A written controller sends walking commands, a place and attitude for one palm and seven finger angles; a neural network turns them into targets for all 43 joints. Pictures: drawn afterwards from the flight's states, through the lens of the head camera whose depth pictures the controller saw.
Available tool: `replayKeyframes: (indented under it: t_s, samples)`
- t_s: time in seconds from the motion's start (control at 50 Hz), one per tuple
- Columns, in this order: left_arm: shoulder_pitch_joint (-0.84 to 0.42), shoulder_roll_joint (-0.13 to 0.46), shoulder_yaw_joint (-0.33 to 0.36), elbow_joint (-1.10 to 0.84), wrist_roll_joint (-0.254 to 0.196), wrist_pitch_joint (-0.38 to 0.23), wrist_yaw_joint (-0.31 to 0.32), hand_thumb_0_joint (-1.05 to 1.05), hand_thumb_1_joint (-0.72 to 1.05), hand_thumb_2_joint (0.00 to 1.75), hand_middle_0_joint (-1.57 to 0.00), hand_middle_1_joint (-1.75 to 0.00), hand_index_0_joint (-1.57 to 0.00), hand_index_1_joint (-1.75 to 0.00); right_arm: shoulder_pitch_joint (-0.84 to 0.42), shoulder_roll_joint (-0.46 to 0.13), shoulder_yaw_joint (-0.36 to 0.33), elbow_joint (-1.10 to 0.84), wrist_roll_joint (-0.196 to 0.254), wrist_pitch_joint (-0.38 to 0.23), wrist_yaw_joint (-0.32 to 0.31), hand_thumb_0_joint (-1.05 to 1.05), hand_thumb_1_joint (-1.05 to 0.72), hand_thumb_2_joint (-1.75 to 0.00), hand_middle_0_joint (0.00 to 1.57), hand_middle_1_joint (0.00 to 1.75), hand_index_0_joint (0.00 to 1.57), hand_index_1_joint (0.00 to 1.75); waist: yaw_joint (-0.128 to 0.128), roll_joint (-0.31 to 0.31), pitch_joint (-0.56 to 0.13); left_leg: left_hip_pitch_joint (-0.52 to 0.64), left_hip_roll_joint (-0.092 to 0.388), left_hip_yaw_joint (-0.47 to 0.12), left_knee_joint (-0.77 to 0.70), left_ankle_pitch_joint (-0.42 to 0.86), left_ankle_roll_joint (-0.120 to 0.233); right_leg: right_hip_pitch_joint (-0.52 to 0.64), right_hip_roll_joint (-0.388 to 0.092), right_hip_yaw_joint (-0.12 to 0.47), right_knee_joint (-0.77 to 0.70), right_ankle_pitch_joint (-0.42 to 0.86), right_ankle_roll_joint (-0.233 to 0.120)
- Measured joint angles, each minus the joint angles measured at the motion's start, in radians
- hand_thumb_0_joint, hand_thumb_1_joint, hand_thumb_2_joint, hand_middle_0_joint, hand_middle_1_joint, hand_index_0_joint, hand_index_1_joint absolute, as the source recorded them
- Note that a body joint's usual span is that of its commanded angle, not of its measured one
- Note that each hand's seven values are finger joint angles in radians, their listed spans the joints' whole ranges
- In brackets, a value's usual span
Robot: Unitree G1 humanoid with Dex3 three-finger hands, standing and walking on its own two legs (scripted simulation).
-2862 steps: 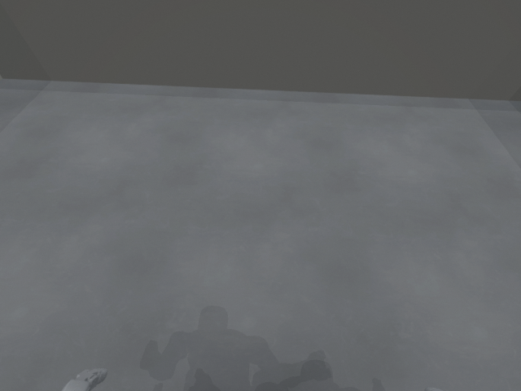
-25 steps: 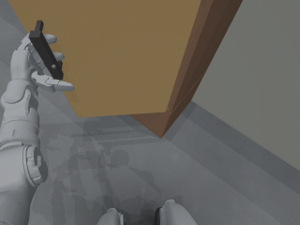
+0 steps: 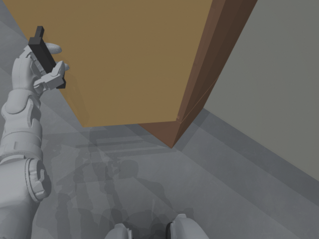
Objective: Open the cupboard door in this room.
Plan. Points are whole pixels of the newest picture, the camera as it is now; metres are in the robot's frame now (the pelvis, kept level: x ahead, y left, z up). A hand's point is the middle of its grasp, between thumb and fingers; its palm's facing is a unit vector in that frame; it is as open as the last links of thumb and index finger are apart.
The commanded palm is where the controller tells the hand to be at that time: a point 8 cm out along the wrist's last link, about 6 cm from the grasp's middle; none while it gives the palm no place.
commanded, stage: close the thumb around the handle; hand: left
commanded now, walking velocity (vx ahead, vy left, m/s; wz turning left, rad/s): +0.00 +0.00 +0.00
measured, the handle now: (51, 59) +0.54 +0.23 +0.09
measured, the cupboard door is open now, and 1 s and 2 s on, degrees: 44 75 84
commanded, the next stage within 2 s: pull the door open along its arc in 0.10 s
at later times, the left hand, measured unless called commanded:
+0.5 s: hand (60, 86) +0.46 +0.20 +0.09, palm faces +0.03 -1.00 +0.00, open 5.6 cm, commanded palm +0.40 +0.25 +0.09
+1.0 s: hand (94, 146) +0.31 +0.11 +0.09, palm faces +0.39 -0.92 +0.03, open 6.0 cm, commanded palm +0.25 +0.18 +0.09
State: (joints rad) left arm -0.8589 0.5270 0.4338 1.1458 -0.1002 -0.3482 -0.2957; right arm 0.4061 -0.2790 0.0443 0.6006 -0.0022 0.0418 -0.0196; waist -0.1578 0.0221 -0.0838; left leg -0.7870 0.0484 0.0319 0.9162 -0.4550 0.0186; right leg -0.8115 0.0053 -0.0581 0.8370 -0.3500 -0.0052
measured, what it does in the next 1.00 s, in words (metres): stands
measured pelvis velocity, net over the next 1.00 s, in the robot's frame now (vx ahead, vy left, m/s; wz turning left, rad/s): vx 0.00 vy -0.02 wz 0.02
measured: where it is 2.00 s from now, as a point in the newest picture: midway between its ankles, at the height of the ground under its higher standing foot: outside the picture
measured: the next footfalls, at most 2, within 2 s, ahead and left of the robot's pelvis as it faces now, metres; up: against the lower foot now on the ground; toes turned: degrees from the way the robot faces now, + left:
none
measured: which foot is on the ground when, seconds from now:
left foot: down 0.00-1.00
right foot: down 0.00-1.00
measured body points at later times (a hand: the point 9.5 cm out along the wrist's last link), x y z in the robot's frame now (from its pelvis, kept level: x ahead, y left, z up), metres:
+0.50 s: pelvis +0.01 +0.00 +0.01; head +0.09 +0.01 +0.45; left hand +0.45 +0.25 +0.09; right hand +0.03 -0.26 -0.11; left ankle -0.02 +0.10 -0.69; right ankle +0.02 -0.12 -0.69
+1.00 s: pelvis +0.00 -0.02 +0.02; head +0.03 -0.03 +0.47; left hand +0.28 +0.16 +0.09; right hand +0.20 -0.23 -0.07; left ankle -0.02 +0.10 -0.69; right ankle +0.02 -0.12 -0.69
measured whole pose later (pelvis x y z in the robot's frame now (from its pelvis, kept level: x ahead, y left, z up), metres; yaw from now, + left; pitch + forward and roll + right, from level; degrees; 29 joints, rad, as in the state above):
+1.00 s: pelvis +0.00 -0.02 +0.02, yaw +1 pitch +7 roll +0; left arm 0.04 -0.04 -0.01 0.14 -0.03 -0.20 0.37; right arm 0.17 -0.19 0.03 0.54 -0.04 0.02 0.00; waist 0.00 0.03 -0.09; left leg -0.46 0.03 0.03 0.75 -0.41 -0.01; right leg -0.52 -0.01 -0.06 0.75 -0.35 -0.03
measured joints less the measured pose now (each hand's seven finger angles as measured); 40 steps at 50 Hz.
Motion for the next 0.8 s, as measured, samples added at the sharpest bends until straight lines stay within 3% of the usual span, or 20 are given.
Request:
replayKeyframes:
  t_s: [0.22, 0.34, 0.46, 0.62, 0.66, 0.72, 0.8]
  samples:
    - [0.003, -0.004, 0.016, -0.001, 0.003, -0.003, -0.011, 0.02, 0.74, 0.83, -0.37, -1.35, -0.40, -1.35, -0.011, -0.005, 0.000, -0.014, 0.003, 0.003, -0.006, 0.01, -0.90, -0.90, 0.20, 0.30, 0.21, 0.30, -0.006, 0.000, 0.000, 0.002, 0.002, 0.004, 0.000, 0.000, 0.000, 0.000, 0.002, 0.005, 0.000, 0.002, 0.001]
    - [0.036, -0.037, -0.008, -0.051, -0.019, 0.007, 0.025, 0.02, 0.74, 0.84, -0.36, -1.35, -0.39, -1.35, 0.001, -0.001, -0.010, -0.005, 0.000, 0.000, 0.004, 0.01, -0.90, -0.90, 0.20, 0.30, 0.21, 0.30, 0.008, 0.003, -0.008, 0.005, 0.000, 0.007, -0.006, 0.003, 0.000, 0.002, 0.001, 0.008, -0.004, 0.004, 0.001]
    - [0.165, -0.092, -0.026, -0.166, -0.050, 0.010, 0.041, 0.02, 0.75, 0.80, -0.36, -1.35, -0.38, -1.35, 0.011, 0.006, -0.018, -0.005, 0.009, 0.008, 0.015, 0.01, -0.90, -0.90, 0.20, 0.30, 0.21, 0.30, 0.025, 0.009, -0.027, 0.052, 0.002, 0.019, -0.032, 0.003, 0.001, 0.041, 0.005, 0.020, -0.023, 0.005, 0.002]
    - [0.452, -0.214, -0.102, -0.448, -0.106, 0.020, 0.049, 0.02, 0.72, 0.75, -0.37, -1.35, -0.38, -1.35, -0.012, 0.015, -0.026, -0.037, 0.028, -0.002, 0.026, 0.01, -0.90, -0.90, 0.20, 0.30, 0.21, 0.30, 0.062, 0.016, -0.043, 0.158, -0.003, 0.034, -0.090, 0.012, 0.002, 0.135, 0.003, 0.034, -0.064, 0.009, 0.004]
    - [0.522, -0.266, -0.128, -0.540, -0.118, 0.036, 0.095, 0.03, 0.71, 0.73, -0.38, -1.35, -0.38, -1.35, -0.031, 0.021, -0.031, -0.043, 0.028, -0.011, 0.028, 0.01, -0.90, -0.90, 0.20, 0.30, 0.21, 0.30, 0.079, 0.014, -0.043, 0.182, -0.005, 0.038, -0.102, 0.015, 0.001, 0.155, 0.002, 0.038, -0.071, 0.010, 0.005]
    - [0.621, -0.367, -0.172, -0.682, -0.115, 0.054, 0.233, 0.04, 0.69, 0.72, -0.39, -1.35, -0.39, -1.35, -0.074, 0.031, -0.037, -0.050, 0.024, -0.031, 0.037, 0.01, -0.90, -0.90, 0.20, 0.30, 0.21, 0.30, 0.097, 0.014, -0.037, 0.211, -0.010, 0.038, -0.117, 0.022, 0.000, 0.181, -0.003, 0.038, -0.077, 0.011, 0.004]
    - [0.745, -0.454, -0.263, -0.841, -0.037, 0.073, 0.398, 0.03, 0.69, 0.72, -0.39, -1.35, -0.39, -1.35, -0.137, 0.049, -0.036, -0.066, 0.004, -0.042, 0.048, 0.01, -0.90, -0.90, 0.20, 0.30, 0.20, 0.30, 0.119, 0.011, -0.029, 0.243, -0.019, 0.036, -0.132, 0.031, -0.004, 0.207, -0.011, 0.037, -0.073, 0.007, 0.002]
